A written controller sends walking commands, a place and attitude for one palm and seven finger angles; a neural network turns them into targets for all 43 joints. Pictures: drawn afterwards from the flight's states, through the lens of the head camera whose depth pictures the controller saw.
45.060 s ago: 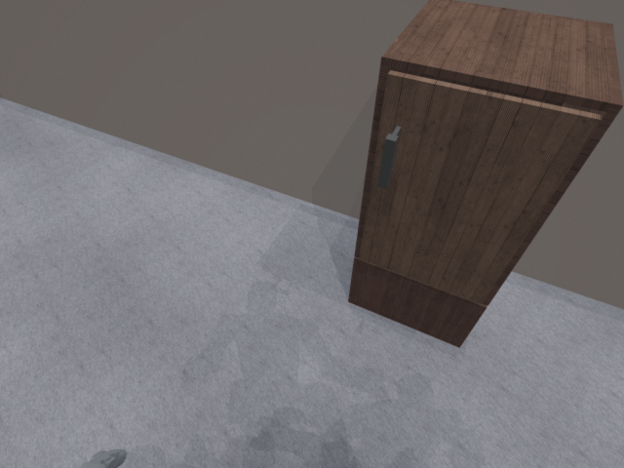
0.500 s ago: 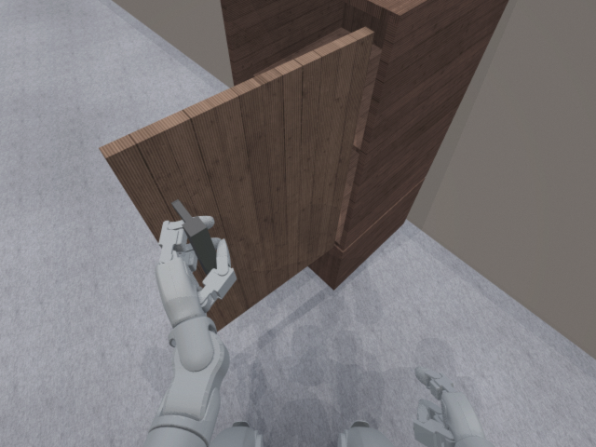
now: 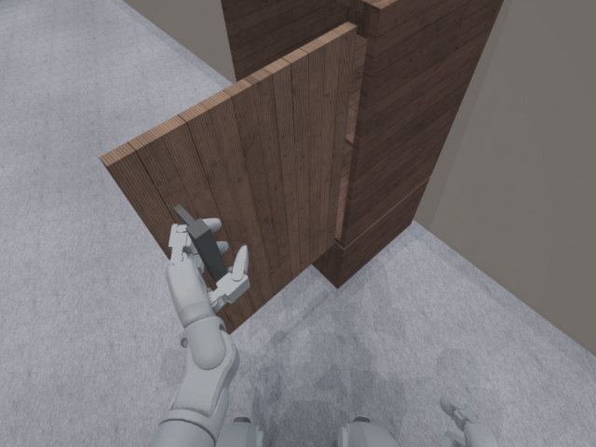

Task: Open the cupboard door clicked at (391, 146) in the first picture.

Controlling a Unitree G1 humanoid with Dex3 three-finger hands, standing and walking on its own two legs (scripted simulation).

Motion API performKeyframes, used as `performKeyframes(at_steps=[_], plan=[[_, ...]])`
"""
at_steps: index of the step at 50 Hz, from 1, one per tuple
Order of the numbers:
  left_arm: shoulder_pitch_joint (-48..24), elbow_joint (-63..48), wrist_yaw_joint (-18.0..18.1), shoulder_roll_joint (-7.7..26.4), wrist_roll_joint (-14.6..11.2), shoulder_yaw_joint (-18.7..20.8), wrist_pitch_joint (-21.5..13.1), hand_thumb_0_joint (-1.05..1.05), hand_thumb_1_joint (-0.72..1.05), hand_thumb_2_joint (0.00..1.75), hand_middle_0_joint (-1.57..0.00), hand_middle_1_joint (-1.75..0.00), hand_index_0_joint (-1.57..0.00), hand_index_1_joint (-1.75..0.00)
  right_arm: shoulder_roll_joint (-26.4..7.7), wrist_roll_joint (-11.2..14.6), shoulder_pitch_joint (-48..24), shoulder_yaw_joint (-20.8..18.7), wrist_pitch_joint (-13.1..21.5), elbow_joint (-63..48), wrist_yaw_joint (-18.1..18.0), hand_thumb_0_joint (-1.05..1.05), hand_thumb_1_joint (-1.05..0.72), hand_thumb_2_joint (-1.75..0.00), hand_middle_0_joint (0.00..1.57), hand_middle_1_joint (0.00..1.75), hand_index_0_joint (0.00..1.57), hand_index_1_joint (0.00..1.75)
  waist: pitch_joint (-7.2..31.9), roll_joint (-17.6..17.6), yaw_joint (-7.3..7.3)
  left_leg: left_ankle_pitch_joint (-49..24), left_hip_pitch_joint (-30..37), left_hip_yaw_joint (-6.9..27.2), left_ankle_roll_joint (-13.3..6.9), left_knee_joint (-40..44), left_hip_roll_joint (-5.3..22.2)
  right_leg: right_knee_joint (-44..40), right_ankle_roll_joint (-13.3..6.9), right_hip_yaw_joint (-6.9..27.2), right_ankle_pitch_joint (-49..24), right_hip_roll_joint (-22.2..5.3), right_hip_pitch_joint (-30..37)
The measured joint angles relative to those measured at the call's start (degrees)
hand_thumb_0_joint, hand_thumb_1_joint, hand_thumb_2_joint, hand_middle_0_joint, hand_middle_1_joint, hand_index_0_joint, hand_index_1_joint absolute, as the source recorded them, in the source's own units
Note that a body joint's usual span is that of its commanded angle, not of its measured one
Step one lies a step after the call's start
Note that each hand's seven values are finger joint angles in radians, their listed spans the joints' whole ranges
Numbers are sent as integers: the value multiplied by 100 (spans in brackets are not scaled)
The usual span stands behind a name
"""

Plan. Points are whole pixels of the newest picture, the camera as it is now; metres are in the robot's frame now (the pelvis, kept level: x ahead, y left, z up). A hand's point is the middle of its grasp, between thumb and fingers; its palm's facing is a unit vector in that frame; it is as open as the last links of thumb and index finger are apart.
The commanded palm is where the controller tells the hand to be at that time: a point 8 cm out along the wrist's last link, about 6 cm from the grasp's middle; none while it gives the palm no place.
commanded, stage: open thumb and fingers to let go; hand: left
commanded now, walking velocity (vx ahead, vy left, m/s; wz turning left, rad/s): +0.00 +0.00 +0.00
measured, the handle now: (201, 244) +0.38 +0.15 +0.03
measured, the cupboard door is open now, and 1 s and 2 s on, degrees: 92 92 92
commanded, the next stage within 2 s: slide the hand sideways off the handle in 0.54 s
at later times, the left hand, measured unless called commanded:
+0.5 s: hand (228, 267) +0.34 +0.11 +0.03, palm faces +0.37 -0.93 +0.00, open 14.9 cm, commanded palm +0.30 +0.16 +0.03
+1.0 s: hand (217, 296) +0.30 +0.12 +0.03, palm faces -0.07 -1.00 +0.03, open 16.3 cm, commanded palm +0.28 +0.18 +0.03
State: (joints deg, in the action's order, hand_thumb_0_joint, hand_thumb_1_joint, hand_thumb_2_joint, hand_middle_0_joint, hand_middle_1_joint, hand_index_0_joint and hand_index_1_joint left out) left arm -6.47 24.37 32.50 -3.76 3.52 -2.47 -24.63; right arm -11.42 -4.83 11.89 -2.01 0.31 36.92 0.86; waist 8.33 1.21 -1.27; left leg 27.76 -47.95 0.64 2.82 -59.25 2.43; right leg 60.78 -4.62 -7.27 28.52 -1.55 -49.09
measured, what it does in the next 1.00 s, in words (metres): shifts its weight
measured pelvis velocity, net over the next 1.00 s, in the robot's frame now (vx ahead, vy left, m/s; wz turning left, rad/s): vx -0.02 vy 0.06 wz -0.03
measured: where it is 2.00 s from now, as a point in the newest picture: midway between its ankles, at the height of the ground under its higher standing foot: outside the picture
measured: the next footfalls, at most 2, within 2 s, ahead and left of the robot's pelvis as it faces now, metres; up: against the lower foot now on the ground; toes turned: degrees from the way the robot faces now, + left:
none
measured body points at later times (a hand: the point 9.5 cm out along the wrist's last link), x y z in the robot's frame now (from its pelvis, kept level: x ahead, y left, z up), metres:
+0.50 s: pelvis -0.02 +0.03 +0.00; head +0.05 +0.02 +0.44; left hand +0.32 +0.15 +0.03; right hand +0.12 -0.20 -0.12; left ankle +0.01 +0.16 -0.66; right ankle +0.01 -0.07 -0.66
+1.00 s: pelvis -0.02 +0.06 -0.01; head +0.05 +0.05 +0.44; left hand +0.30 +0.17 +0.03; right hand +0.12 -0.18 -0.11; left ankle +0.01 +0.16 -0.66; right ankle +0.01 -0.07 -0.66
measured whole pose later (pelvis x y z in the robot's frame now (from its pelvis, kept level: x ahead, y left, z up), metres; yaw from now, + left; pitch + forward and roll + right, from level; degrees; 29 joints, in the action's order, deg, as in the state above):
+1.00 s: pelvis -0.02 +0.06 -0.01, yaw -2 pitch +15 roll -1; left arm -5.4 21.7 5.5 1.7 -3.3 -6.7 -25.8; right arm -12.9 -1.2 13.6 -0.1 1.3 31.2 1.6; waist 7.3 1.3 -0.7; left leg 28.6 -50.5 -2.2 -1.6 -63.6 1.0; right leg 62.1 -0.4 -4.2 26.4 -2.9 -51.0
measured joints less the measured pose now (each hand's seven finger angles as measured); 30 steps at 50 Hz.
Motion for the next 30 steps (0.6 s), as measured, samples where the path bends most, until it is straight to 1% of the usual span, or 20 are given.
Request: performKeyframes(at_steps=[2, 10, 14, 19, 25, 30], plan=[[-32, 67, -8, -1, -33, 34, -38, 0, 31, 65, -35, -129, -34, -129, -10, 8, 24, -2, 22, 14, 0, 1, -90, -89, 20, 30, 20, 30, 0, 5, -21, -28, 8, -6, -8, 17, -2, -15, -1, 7, -30, 0, 5], [-409, 496, 80, 24, -15, 157, -219, 0, -18, 44, -32, -123, -32, -123, -6, -2, -17, 21, 80, 47, 1, 1, -90, -89, 20, 30, 20, 30, -16, -1, -78, -68, -91, -39, -48, -67, -3, 23, 31, 44, -116, -2, -90], [-548, 632, 92, 30, -12, 186, -251, 0, -34, 37, -31, -117, -30, -117, 19, -10, -41, 41, 82, 35, 2, 1, -90, -89, 20, 30, 20, 30, -15, 1, -80, -69, -138, -65, -72, -110, -5, 25, 71, 73, -153, -4, -128], [-592, 691, 94, -21, 30, 122, -259, -1, -44, 33, -29, -102, -28, -102, 61, -23, -44, 68, 69, 7, 31, 1, -90, -89, 20, 30, 20, 30, 0, -2, -65, -54, -155, -108, -131, -146, -13, 8, 132, 118, -189, -11, -134], [-620, 720, 143, -109, 140, 5, -257, -1, -49, 31, -27, -78, -27, -78, 117, -47, -61, 113, 47, -33, 56, 1, -90, -89, 20, 30, 20, 30, 7, -16, -65, -27, -179, -154, -204, -197, -26, -2, 202, 167, -217, -23, -143], [-624, 692, 168, -113, 185, -94, -232, -1, -50, 30, -34, -67, -33, -67, 134, -58, -74, 135, 38, -71, 78, 1, -90, -89, 20, 30, 20, 30, -6, -2, -41, -9, -211, -179, -258, -243, -44, -1, 255, 194, -234, -40, -158]])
